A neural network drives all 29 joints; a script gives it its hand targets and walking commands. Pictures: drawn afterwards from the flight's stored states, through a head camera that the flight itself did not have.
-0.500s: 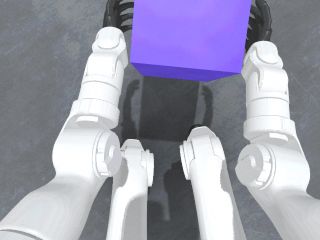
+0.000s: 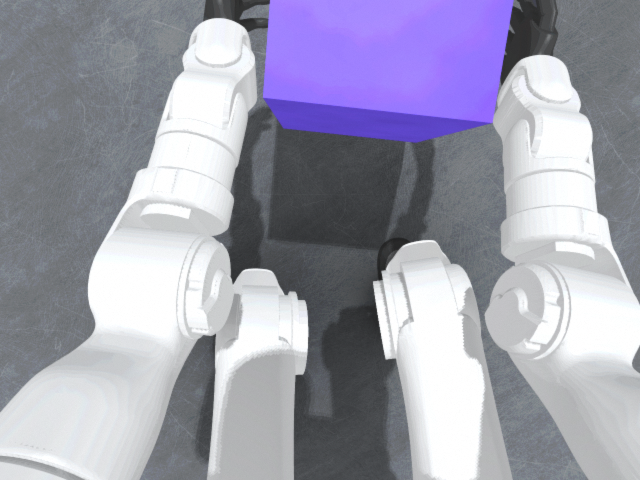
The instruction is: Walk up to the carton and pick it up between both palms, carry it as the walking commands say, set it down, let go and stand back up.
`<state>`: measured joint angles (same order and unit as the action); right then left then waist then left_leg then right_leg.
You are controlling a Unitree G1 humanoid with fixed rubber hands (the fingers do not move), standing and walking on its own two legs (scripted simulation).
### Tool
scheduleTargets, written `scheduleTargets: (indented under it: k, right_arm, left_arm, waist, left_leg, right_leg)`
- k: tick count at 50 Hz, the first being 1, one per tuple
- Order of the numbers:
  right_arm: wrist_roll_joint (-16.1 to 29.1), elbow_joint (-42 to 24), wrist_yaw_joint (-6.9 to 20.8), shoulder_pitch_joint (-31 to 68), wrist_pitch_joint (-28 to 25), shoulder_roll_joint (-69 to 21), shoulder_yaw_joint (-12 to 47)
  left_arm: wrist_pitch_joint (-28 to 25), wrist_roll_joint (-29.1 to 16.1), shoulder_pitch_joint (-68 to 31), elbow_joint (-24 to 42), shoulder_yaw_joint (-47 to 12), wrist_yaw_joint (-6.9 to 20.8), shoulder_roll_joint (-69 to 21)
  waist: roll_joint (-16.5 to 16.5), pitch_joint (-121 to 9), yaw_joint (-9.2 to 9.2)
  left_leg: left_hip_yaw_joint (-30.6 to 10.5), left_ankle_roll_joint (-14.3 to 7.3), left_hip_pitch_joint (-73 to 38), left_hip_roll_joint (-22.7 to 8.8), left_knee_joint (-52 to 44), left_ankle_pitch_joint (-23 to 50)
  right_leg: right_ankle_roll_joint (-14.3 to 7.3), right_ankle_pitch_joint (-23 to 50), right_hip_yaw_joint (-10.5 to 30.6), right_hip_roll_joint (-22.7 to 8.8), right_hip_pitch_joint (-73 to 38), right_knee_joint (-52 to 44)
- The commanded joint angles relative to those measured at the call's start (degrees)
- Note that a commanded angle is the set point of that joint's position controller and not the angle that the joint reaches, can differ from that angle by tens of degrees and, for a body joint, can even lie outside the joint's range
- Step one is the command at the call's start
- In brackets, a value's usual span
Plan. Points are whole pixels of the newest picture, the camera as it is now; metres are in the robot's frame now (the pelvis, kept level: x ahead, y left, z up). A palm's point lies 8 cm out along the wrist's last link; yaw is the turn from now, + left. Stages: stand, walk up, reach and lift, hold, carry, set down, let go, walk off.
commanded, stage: set down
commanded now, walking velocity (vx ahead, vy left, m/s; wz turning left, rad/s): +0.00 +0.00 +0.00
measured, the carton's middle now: (371, 31) +0.55 -0.11 -0.23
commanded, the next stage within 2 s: none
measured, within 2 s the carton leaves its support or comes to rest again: rests again in 1.74 s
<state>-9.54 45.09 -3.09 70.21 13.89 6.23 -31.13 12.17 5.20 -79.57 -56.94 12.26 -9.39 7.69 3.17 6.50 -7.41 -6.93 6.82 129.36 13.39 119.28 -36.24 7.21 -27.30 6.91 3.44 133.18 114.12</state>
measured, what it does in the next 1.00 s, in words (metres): stands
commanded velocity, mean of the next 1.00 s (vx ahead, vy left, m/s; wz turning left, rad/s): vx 0.00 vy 0.00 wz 0.00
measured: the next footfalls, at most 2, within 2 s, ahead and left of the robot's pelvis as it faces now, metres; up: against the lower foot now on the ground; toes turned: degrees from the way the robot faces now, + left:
none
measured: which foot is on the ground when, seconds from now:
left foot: down 0.00-1.00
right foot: down 0.00-1.00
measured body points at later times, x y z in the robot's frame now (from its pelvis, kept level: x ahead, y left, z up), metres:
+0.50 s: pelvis +0.00 +0.00 -0.01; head +0.36 -0.03 +0.26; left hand +0.56 +0.04 -0.18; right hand +0.49 -0.25 -0.18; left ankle +0.09 +0.13 -0.37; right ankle +0.13 -0.15 -0.37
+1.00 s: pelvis +0.00 +0.00 -0.02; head +0.36 -0.02 +0.25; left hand +0.56 +0.04 -0.20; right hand +0.48 -0.25 -0.19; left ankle +0.09 +0.12 -0.37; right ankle +0.13 -0.15 -0.37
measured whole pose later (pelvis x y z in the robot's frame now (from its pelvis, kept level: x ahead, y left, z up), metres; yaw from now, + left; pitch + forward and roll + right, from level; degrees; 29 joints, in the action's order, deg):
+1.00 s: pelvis +0.00 +0.00 -0.02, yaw +0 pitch +43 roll -2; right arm -7.1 51.4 -0.4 72.2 11.6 9.0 -28.7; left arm 9.1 3.9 -82.4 -64.1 10.0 -8.2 10.5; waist 4.0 12.5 -8.6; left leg -5.4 4.7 129.4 10.9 123.6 -36.7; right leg 6.5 -28.8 5.2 1.1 132.1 118.2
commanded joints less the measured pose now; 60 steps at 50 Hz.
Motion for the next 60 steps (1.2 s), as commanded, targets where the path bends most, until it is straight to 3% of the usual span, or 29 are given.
scheduleTargets:
  k: [1,10,23,33,60]
  right_arm:
    - [5.35,-1.56,15.33,34.74,-1.80,-42.03,23.33]
    - [5.76,-1.72,15.71,36.32,-2.08,-40.88,23.16]
    - [5.30,-0.72,15.17,36.49,-2.91,-39.25,21.98]
    - [6.26,0.04,15.41,35.78,-3.56,-39.34,21.66]
    - [7.95,3.21,15.33,33.99,-5.42,-36.92,20.12]
  left_arm:
    - [-2.21,-4.60,-27.99,3.95,-17.31,12.31,-52.83]
    - [-2.78,-3.82,-28.38,1.95,-15.54,12.36,-49.96]
    - [-3.38,-4.49,-29.28,-0.27,-15.09,13.58,-48.48]
    - [-4.14,-4.10,-28.65,-1.34,-14.44,13.82,-46.67]
    - [-5.75,-4.70,-29.16,-1.67,-14.96,13.91,-42.49]
  waist:
    - [7.20,-64.30,-6.43]
    - [5.82,-60.95,-5.36]
    - [5.87,-56.66,-6.37]
    - [5.97,-53.98,-5.19]
    - [6.74,-48.36,-4.76]
  left_leg:
    - [10.99,-3.40,-24.25,-1.03,-11.61,19.19]
    - [10.67,-4.14,-22.77,-1.07,-10.90,17.48]
    - [10.40,-4.52,-19.13,-1.12,-9.48,15.75]
    - [10.16,-4.94,-18.43,-1.36,-8.80,16.43]
    - [9.12,-5.31,-18.27,-2.33,-6.80,17.52]
  right_leg:
    - [-4.34,22.59,-14.69,2.15,-39.84,-3.99]
    - [-4.16,20.76,-14.33,1.84,-38.00,-3.29]
    - [-4.43,19.97,-13.60,1.62,-37.67,-2.49]
    - [-4.39,20.40,-13.39,1.51,-35.96,-1.64]
    - [-4.34,20.47,-13.23,1.04,-31.43,0.29]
